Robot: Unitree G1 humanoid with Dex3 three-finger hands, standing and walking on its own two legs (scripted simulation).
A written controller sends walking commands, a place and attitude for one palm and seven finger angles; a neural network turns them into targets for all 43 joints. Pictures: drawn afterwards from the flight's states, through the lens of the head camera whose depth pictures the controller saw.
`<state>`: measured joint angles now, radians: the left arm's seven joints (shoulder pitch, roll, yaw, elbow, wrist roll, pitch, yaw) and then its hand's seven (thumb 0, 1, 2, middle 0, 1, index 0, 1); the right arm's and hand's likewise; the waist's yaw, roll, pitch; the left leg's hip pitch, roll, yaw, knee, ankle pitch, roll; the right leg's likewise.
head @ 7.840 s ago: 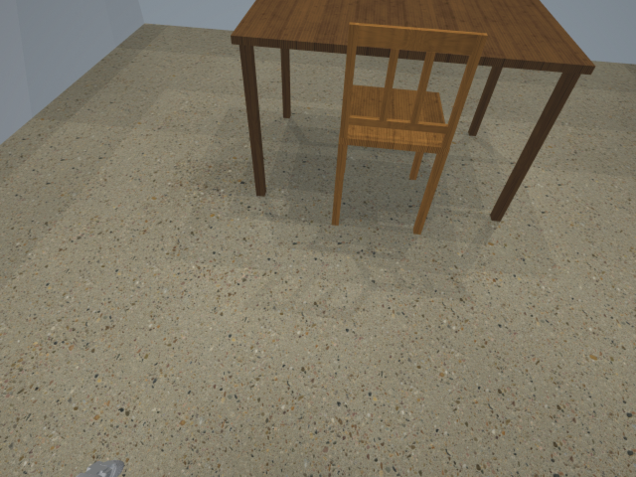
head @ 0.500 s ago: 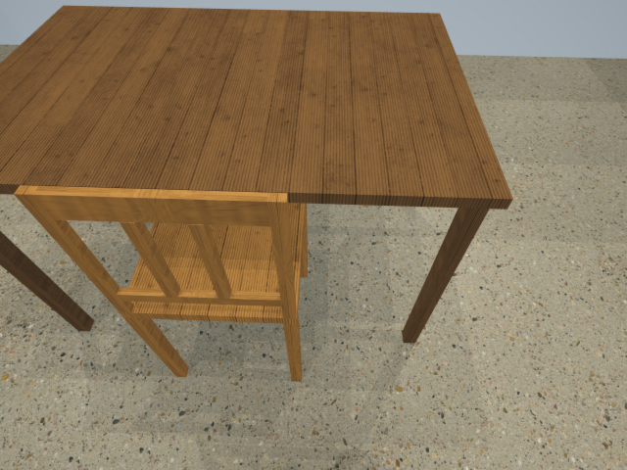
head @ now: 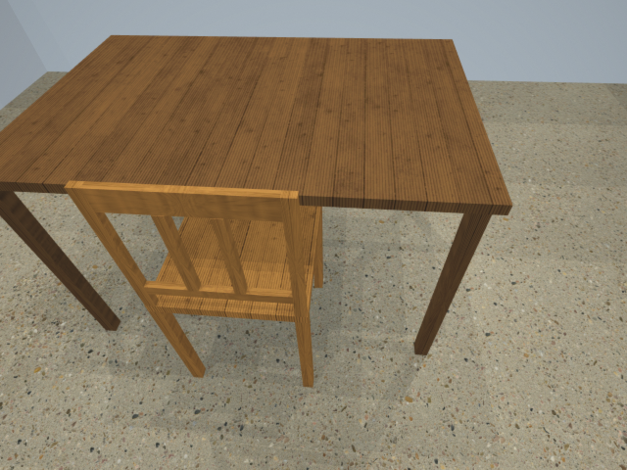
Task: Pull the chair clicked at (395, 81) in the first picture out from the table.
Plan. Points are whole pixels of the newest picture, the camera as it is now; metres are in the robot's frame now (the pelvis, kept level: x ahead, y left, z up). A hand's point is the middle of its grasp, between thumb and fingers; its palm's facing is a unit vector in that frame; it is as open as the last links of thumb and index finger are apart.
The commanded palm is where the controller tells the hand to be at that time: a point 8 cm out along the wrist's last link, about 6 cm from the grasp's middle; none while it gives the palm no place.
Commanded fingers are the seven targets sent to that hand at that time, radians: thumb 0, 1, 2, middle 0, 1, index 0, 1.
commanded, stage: come to a stop and stand still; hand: left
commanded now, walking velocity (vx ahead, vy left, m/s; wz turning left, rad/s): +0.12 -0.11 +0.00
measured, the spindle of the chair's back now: (179, 254) +0.50 +0.34 -0.12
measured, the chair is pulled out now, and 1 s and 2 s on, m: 0.00 0.00 0.00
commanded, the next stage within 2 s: look again from close up in 0.26 s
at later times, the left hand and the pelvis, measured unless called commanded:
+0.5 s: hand out of the picture +0.04 +0.18 -0.18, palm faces +0.00 -0.98 -0.22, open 7.3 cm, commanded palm none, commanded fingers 0.00 0.90 0.90 -0.20 -0.30 -0.20 -0.30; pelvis +0.02 +0.00 -0.01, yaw +1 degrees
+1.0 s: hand out of the picture +0.02 +0.22 -0.19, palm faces +0.05 -0.98 -0.19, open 7.3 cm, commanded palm none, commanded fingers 0.00 0.90 0.90 -0.20 -0.30 -0.20 -0.30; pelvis +0.01 +0.04 -0.01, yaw +0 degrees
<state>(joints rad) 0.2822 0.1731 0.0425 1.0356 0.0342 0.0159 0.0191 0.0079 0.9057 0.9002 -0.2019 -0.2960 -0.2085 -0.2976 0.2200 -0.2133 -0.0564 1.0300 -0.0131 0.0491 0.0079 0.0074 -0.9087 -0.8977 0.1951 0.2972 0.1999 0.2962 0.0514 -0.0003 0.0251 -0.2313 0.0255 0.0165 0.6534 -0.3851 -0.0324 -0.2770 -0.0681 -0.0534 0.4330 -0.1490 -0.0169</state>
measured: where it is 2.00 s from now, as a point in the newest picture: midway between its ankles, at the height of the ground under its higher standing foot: outside the picture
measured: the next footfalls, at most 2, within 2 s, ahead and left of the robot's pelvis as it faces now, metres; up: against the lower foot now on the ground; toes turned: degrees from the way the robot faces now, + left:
left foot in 0.06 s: +0.05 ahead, +0.15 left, +0.00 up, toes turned +5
right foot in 0.36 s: +0.04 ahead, -0.09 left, +0.00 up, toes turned -3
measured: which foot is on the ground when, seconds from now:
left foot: up 0.00-0.04, down 0.06-1.00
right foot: down 0.00-0.06, up 0.08-0.34, down 0.36-1.00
